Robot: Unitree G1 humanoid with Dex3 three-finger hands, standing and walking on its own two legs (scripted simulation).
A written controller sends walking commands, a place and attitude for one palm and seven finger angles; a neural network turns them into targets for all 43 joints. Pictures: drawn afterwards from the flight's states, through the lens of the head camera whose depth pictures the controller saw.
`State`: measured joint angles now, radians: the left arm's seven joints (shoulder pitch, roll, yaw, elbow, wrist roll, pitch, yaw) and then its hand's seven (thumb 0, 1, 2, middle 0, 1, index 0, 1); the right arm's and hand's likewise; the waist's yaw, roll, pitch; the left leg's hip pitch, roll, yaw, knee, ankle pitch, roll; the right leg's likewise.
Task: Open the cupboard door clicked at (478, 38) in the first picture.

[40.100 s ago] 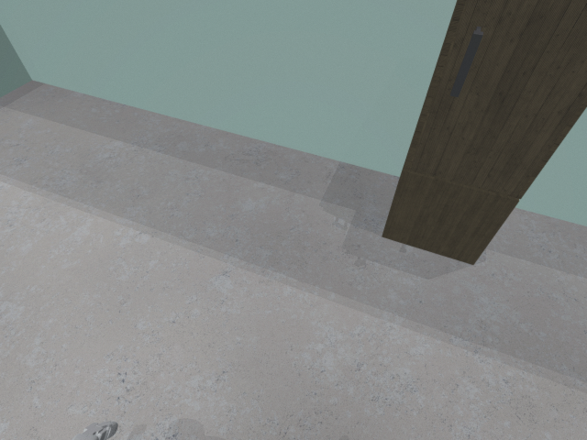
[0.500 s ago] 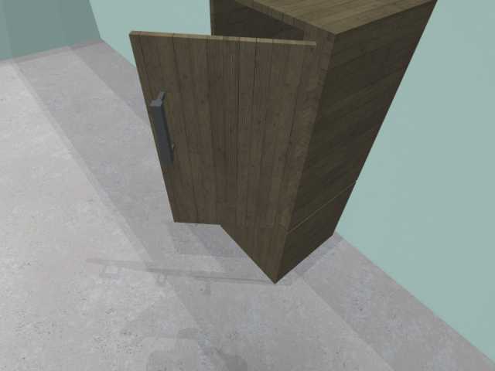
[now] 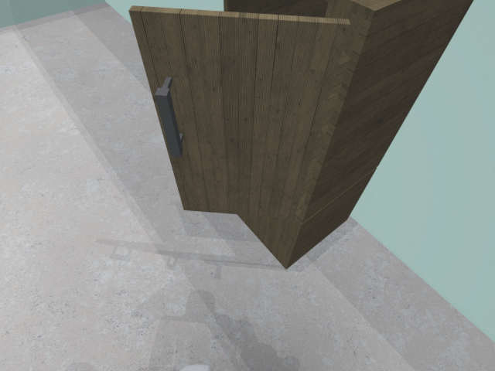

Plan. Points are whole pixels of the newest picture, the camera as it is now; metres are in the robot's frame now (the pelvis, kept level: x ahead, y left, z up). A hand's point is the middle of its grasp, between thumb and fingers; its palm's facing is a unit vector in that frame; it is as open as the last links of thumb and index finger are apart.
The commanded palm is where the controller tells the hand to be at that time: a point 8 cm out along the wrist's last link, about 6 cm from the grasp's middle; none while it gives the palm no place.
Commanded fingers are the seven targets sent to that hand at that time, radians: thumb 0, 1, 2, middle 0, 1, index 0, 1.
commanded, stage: come to a stop and stand still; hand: left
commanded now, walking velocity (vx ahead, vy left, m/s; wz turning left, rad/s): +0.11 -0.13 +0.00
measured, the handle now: (172, 119) +0.55 +0.20 +0.06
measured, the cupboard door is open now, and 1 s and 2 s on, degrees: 47 47 47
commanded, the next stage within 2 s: look again from close up in 0.88 s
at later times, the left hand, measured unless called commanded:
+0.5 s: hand out of the picture +0.00 +0.16 -0.17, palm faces -0.02 -0.98 -0.21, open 7.4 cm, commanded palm none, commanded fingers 0.00 0.90 0.90 -0.20 -0.30 -0.20 -0.30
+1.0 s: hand out of the picture -0.05 +0.11 -0.17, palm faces +0.02 -0.99 -0.14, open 7.4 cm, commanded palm none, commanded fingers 0.00 0.90 0.90 -0.20 -0.30 -0.20 -0.30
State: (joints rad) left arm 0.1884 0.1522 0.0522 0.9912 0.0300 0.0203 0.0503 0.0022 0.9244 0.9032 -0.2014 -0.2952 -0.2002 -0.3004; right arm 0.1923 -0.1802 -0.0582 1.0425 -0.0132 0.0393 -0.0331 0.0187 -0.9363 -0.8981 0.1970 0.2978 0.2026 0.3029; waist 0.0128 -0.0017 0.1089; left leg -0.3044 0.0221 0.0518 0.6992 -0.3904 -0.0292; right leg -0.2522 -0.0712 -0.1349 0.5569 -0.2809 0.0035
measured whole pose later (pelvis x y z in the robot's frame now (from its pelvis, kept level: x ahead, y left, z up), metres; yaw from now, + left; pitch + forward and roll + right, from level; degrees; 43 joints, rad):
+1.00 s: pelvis -0.03 -0.04 +0.01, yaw -2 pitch -1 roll -1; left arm 0.34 0.09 0.01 1.12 0.01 -0.01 0.04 0.00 0.91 0.90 -0.20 -0.29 -0.20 -0.30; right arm 0.29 -0.11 -0.01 1.15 -0.02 0.01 -0.03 0.01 -0.92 -0.90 0.20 0.30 0.20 0.30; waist 0.01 0.00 0.03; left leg -0.23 0.08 0.04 0.46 -0.21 -0.05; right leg -0.15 0.01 -0.06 0.43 -0.26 -0.02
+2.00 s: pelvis +0.00 +0.01 +0.00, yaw -2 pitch -1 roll +0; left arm 0.39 0.15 0.01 1.11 0.02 -0.01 0.03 0.00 0.91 0.90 -0.20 -0.29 -0.20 -0.30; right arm 0.31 -0.13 0.01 1.11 -0.01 -0.03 -0.03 0.01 -0.92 -0.90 0.20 0.30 0.20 0.30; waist 0.02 -0.04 0.02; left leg -0.25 0.00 0.05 0.58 -0.32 0.03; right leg -0.17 -0.07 -0.03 0.54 -0.36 0.05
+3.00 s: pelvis -0.02 -0.05 +0.01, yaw -3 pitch +0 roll +1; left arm 0.26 0.17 -0.01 1.09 0.01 -0.01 0.02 0.01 0.91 0.90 -0.20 -0.30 -0.20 -0.30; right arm 0.27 -0.17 0.01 1.11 -0.02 -0.01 -0.01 0.00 -0.91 -0.90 0.20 0.30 0.20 0.30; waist 0.00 0.00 0.04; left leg -0.22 0.07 0.05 0.46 -0.23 -0.05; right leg -0.19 0.00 -0.02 0.51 -0.32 -0.02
